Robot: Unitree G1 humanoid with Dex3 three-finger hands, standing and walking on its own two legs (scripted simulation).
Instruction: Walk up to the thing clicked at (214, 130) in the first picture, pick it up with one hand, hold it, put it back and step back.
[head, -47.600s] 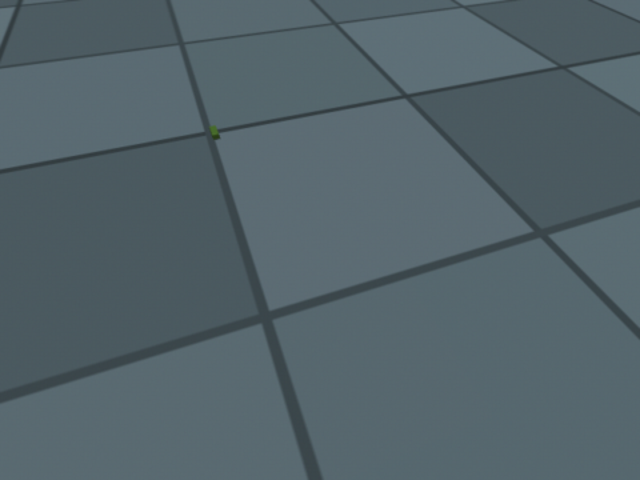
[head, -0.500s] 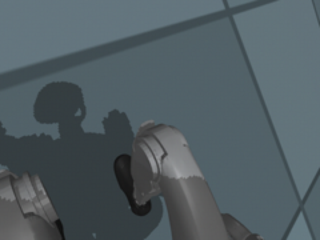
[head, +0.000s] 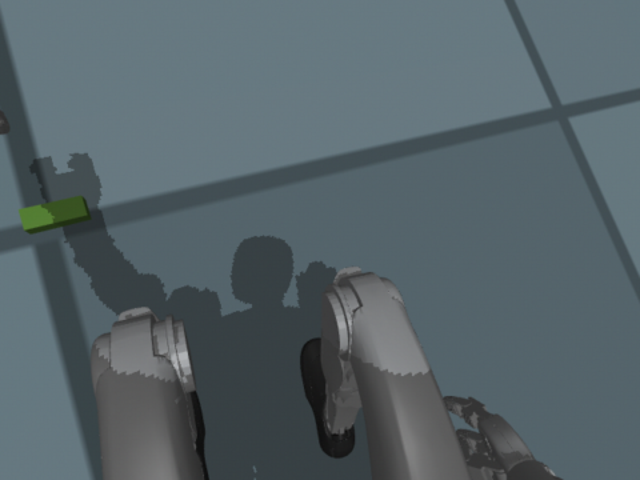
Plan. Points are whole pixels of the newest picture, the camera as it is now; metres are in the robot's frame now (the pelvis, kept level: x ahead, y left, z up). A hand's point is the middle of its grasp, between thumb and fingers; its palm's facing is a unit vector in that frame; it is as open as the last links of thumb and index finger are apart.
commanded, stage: withdraw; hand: left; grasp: from above
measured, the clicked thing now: (56, 214) +0.51 +0.31 -0.35
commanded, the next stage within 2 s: home in 0.20 s
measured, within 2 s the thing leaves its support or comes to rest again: neither
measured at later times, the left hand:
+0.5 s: hand out of the picture +0.51 +0.33 -0.19, palm faces -0.34 -0.09 -0.94, open 12.1 cm
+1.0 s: hand out of the picture +0.33 +0.28 +0.03, palm faces -0.17 -0.76 -0.63, open 7.4 cm
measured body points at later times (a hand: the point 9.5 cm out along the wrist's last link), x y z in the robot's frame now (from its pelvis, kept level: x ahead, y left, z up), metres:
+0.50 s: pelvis +0.01 +0.00 -0.03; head +0.27 +0.08 +0.32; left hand +0.52 +0.33 -0.14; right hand +0.02 -0.27 -0.12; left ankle +0.08 +0.12 -0.33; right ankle +0.12 -0.13 -0.33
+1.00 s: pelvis +0.01 +0.00 +0.14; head +0.19 +0.06 +0.55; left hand +0.34 +0.32 +0.06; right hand +0.23 -0.24 +0.03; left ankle +0.08 +0.12 -0.33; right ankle +0.12 -0.13 -0.33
